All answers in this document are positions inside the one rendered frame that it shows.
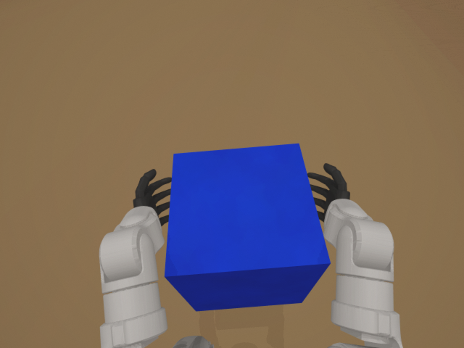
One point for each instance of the right robot forearm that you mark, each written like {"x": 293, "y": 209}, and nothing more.
{"x": 364, "y": 304}

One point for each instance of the right robot hand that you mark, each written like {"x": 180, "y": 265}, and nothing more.
{"x": 337, "y": 188}

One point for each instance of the carton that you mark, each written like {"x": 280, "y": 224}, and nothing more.
{"x": 243, "y": 228}

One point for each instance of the left robot forearm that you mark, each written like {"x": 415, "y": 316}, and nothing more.
{"x": 133, "y": 314}

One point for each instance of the left robot hand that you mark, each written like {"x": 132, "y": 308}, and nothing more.
{"x": 144, "y": 194}

